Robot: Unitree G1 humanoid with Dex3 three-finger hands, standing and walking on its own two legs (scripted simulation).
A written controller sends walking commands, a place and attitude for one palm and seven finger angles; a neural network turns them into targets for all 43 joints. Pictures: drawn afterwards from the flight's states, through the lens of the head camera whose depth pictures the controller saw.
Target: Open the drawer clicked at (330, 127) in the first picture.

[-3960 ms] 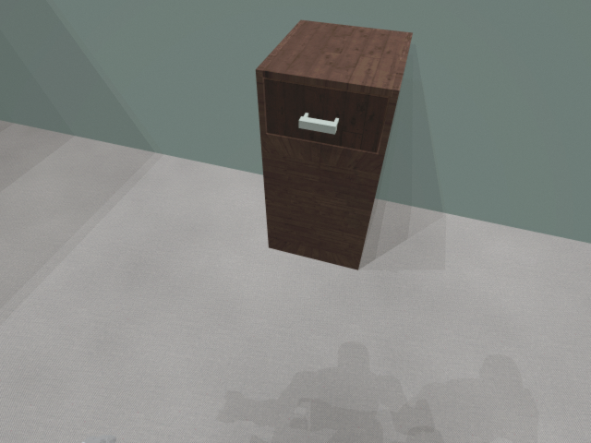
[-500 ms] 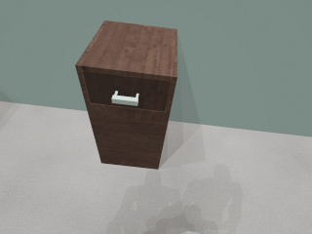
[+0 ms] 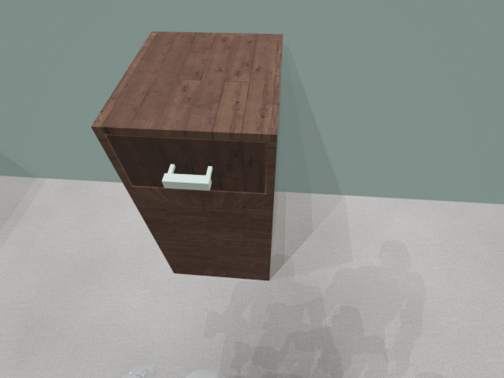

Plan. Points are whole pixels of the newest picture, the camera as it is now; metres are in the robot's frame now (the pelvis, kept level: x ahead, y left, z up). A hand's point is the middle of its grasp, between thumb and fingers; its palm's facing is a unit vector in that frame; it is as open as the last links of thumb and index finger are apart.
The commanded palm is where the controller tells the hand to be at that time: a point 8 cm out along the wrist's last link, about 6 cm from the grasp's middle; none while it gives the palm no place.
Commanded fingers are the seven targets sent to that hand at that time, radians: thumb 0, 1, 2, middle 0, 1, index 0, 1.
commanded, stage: come to a stop and stand still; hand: left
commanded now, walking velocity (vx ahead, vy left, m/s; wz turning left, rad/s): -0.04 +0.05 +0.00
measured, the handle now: (189, 175) +0.55 +0.18 -0.07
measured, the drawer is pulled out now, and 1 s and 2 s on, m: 0.00 0.00 0.00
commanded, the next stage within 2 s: look again from close up in 1.80 s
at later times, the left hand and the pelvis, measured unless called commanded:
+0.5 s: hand out of the picture -0.06 +0.25 -0.17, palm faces +0.05 -0.97 -0.23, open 7.4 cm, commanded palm none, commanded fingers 0.00 0.90 0.90 -0.20 -0.30 -0.20 -0.30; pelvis -0.03 +0.06 +0.01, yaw -1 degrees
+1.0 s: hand out of the picture -0.08 +0.19 -0.17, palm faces +0.03 -0.99 -0.16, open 7.4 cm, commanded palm none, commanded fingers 0.00 0.90 0.90 -0.20 -0.30 -0.20 -0.30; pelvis -0.06 +0.04 +0.01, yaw -1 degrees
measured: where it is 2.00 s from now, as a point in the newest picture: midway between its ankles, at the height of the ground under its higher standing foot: outside the picture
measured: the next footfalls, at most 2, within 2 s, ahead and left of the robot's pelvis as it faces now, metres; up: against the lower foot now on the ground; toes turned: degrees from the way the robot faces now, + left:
left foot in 0.18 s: +0.02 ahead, +0.15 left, +0.00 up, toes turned +3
right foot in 0.52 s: +0.02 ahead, -0.05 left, +0.00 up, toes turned -4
